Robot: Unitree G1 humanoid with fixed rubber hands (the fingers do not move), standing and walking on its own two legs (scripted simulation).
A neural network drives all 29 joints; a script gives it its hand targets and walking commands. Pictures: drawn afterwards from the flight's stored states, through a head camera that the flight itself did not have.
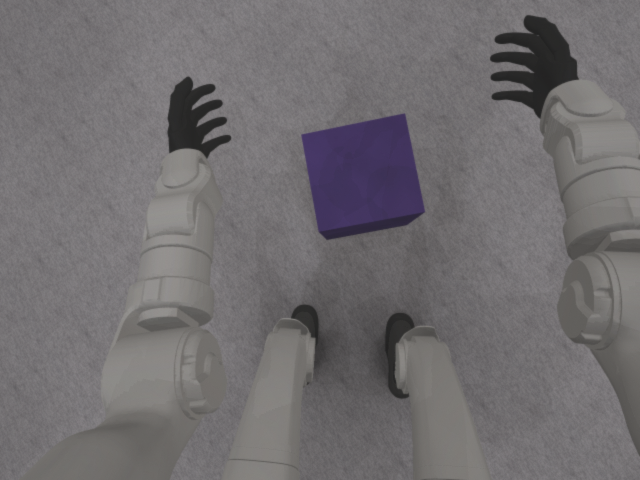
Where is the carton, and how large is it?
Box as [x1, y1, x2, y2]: [301, 113, 424, 239]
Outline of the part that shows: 404,113 301,134 318,230 327,239 404,225 424,211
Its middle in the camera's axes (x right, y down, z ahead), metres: +0.09 -0.12 +0.88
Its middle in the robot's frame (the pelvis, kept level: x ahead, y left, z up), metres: +0.52 +0.00 -0.54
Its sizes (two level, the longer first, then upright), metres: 0.210 0.200 0.250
